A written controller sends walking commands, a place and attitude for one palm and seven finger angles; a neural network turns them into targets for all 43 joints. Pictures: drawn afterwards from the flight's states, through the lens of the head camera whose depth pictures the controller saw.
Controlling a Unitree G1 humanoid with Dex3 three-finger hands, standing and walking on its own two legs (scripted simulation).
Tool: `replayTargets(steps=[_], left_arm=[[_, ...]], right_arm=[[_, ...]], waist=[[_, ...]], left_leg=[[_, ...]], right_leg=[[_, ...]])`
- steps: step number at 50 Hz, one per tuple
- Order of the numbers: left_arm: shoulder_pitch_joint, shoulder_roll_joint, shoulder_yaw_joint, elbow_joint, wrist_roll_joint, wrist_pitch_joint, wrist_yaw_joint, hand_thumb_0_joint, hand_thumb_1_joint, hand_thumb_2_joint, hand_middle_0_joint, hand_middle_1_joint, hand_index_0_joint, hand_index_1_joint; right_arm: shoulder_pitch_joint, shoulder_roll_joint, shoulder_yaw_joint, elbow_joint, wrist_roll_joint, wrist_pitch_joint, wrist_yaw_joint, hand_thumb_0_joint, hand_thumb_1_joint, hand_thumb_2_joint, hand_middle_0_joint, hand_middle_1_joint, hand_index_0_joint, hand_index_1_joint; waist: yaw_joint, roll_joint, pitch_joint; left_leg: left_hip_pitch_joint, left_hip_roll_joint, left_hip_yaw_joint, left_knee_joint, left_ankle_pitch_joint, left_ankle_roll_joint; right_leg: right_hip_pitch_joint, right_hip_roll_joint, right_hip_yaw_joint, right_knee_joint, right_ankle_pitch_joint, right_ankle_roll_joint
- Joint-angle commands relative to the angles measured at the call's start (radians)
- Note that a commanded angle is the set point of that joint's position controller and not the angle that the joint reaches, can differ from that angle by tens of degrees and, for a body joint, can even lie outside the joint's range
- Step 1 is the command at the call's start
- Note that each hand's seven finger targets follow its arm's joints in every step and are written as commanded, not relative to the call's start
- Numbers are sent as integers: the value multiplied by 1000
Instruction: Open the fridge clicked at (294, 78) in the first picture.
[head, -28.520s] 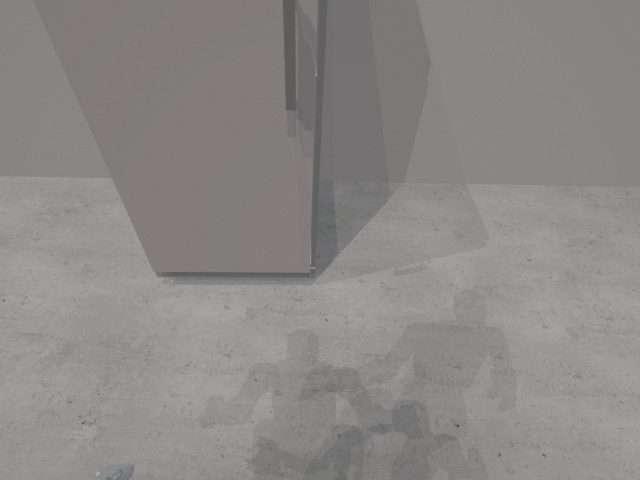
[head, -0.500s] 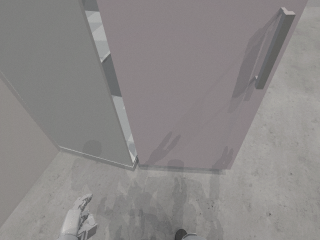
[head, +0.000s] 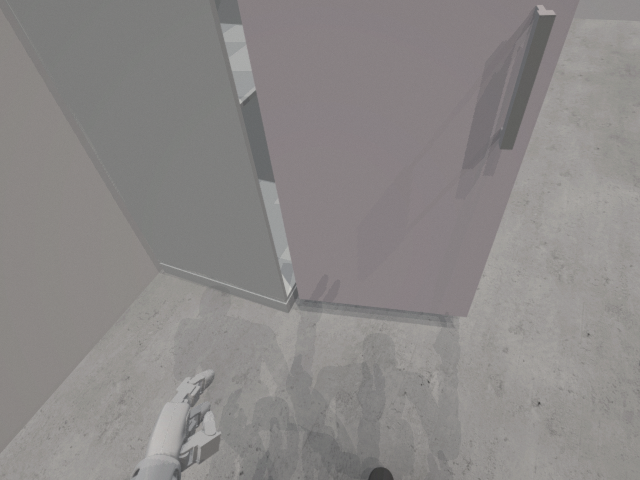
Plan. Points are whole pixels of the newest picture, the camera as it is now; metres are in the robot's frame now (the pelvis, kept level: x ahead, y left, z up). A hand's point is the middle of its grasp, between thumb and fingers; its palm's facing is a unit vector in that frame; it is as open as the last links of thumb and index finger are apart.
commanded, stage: stop stepping back and stand still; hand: right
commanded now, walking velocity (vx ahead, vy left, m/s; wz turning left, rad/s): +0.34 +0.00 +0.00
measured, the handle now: (521, 82) +0.75 -0.33 +0.14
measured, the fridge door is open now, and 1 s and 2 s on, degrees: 77 77 77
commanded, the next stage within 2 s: let the arm hang, fingers relaxed in 1.18 s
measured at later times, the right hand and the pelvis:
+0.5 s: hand out of the picture +0.12 -0.28 +0.20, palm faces +0.39 +0.79 -0.47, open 7.5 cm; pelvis -0.07 -0.04 +0.01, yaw +1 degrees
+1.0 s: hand out of the picture +0.18 -0.29 +0.18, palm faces +0.45 +0.77 -0.45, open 7.5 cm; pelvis -0.03 -0.03 +0.00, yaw +1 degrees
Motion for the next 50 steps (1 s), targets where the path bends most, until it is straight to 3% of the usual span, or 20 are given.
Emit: replayTargets(steps=[1, 2, 4, 9, 11, 13, 14, 15, 20, 27, 29, 30, 31, 33, 36, 40, 41, 44, 47, 50], left_arm=[[-99, 176, 70, -88, -4, 5, 32, 0, 900, 900, -200, -300, -200, -300], [-87, 185, 61, -52, 2, 8, 41, 0, 900, 900, -200, -300, -200, -300], [-75, 170, 49, -60, -9, 2, 36, 0, 900, 900, -200, -300, -200, -300], [-77, 194, 56, -33, -21, -13, 72, 0, 900, 900, -200, -300, -200, -300], [-36, 211, 54, -35, -9, -29, 83, 0, 900, 900, -200, -300, -200, -300], [-51, 252, 60, -76, -11, -41, 79, 0, 900, 900, -200, -300, -200, -300], [-76, 228, 59, -93, -8, -41, 77, 0, 900, 900, -200, -300, -200, -300], [-87, 199, 47, -62, -7, -50, 66, 0, 900, 900, -200, -300, -200, -300], [-81, 181, 56, -39, -5, -81, 29, 0, 900, 900, -200, -300, -200, -300], [-43, 185, 64, -45, -14, -23, 44, 0, 900, 900, -200, -300, -200, -300], [-34, 177, 67, -42, -17, -12, 42, 0, 900, 900, -200, -300, -200, -300], [-39, 165, 65, -51, -16, -5, 38, 0, 900, 900, -200, -300, -200, -300], [-74, 174, 59, -60, -16, -15, 38, 0, 900, 900, -200, -300, -200, -300], [-69, 163, 49, -36, -16, -39, 28, 0, 900, 900, -200, -300, -200, -300], [-120, 173, 47, -53, -18, -40, 39, 0, 900, 900, -200, -300, -200, -300], [-110, 163, 47, -64, -9, -41, 55, 0, 900, 900, -200, -300, -200, -300], [-102, 171, 54, -71, -10, -38, 55, 0, 900, 900, -200, -300, -200, -300], [-86, 208, 76, -100, -24, -27, 52, 0, 900, 900, -200, -300, -200, -300], [-76, 184, 55, -86, -22, -31, 43, 0, 900, 900, -200, -300, -200, -300], [-59, 191, 60, -82, -30, -39, 38, 0, 900, 900, -200, -300, -200, -300]], right_arm=[[-76, -243, -171, -223, 5, -51, -42, 0, -900, -900, 200, 300, 200, 300], [-142, -269, -206, -227, 10, -66, -45, 0, -900, -900, 200, 300, 200, 300], [-151, -199, -157, -92, -7, -55, -37, 0, -900, -900, 200, 300, 200, 300], [-220, -94, -31, 117, -35, -54, -49, 0, -900, -900, 200, 300, 200, 300], [-255, -90, -9, 75, -40, -67, -52, 0, -900, -900, 200, 300, 200, 300], [-299, -118, -29, -65, -39, -94, -56, 0, -900, -900, 200, 300, 200, 300], [-319, -183, -75, -122, -51, -115, -55, 0, -900, -900, 200, 300, 200, 300], [-277, -229, -116, -174, -55, -134, -45, 0, -900, -900, 200, 300, 200, 300], [-80, -187, -148, -258, -55, -126, -48, 0, -900, -900, 200, 300, 200, 300], [-25, -110, -134, 108, -40, -70, -50, 0, -900, -900, 200, 300, 200, 300], [-27, -96, -102, 159, -45, -54, -46, 0, -900, -900, 200, 300, 200, 300], [-60, -121, -93, 140, -45, -50, -46, 0, -900, -900, 200, 300, 200, 300], [-114, -150, -98, 108, -39, -53, -49, 0, -900, -900, 200, 300, 200, 300], [-181, -114, -65, 50, -43, -81, -51, 0, -900, -900, 200, 300, 200, 300], [-202, -136, -74, -69, -45, -92, -56, 0, -900, -900, 200, 300, 200, 300], [-152, -182, -139, -182, -39, -112, -70, 0, -900, -900, 200, 300, 200, 300], [-139, -171, -138, -198, -33, -114, -70, 0, -900, -900, 200, 300, 200, 300], [-65, -161, -160, -175, -30, -116, -68, 0, -900, -900, 200, 300, 200, 300], [-33, -131, -157, -56, -28, -109, -52, 0, -900, -900, 200, 300, 200, 300], [-32, -89, -108, -3, -26, -104, -42, 0, -900, -900, 200, 300, 200, 300]], waist=[[-8, 156, 0], [11, 49, 27], [16, 71, -43], [10, 64, 70], [26, -40, 41], [27, -390, 99], [20, -313, 120], [3, -268, 71], [-11, -300, 32], [4, -204, 24], [-1, -33, -4], [1, 160, -11], [-14, 240, 33], [1, 174, -63], [-9, 96, -31], [-16, -13, -27], [-14, -67, -30], [-30, -292, -42], [-22, -290, -5], [-11, -125, -76]], left_leg=[[-319, 471, -545, -489, -184, 239], [-311, 463, -439, -454, -50, 232], [-176, 341, -318, -387, -161, 151], [-274, 313, -176, -296, -147, 98], [-293, 221, -94, -102, -129, 61], [-521, 58, 11, 342, -32, -34], [-526, 99, -65, 455, 45, -32], [-457, 114, -94, 510, 81, -25], [-264, 112, 2, 352, 230, -51], [13, 45, 105, -43, 152, -41], [72, 140, -48, -183, 105, 8], [83, 309, -351, -300, 0, 91], [42, 433, -519, -369, 129, 149], [105, 403, -387, -283, 343, 140], [33, 352, -233, -238, 504, 111], [-31, 299, -144, -207, 455, 65], [-43, 272, -124, -173, 427, 40], [-107, 133, -39, -39, 282, -47], [-37, 105, -25, -76, 272, -54], [20, 134, -58, -132, 495, -53]], right_leg=[[1, 31, 68, 659, -261, 43], [-95, 14, 98, 775, -214, 38], [-150, -20, 76, 718, -184, 23], [136, -47, -22, 249, -306, -36], [269, -30, -22, 74, -350, -54], [320, -363, 595, -248, -616, -184], [267, -408, 656, -301, -617, -211], [203, -362, 565, -306, -665, -169], [105, -250, 221, -275, -493, -116], [24, -213, 107, -158, -549, -89], [-22, -125, 24, 102, -491, -68], [-118, -54, -5, 325, -397, -45], [-168, -15, 21, 495, -365, -29], [-127, -33, 65, 553, -321, -13], [-1, -31, 24, 407, -261, -14], [196, 5, -10, 165, -106, -24], [254, -2, 13, 87, -38, -26], [301, -184, 239, -18, 163, -81], [179, -168, 196, -60, 107, -69], [223, -132, 129, 26, 199, -45]])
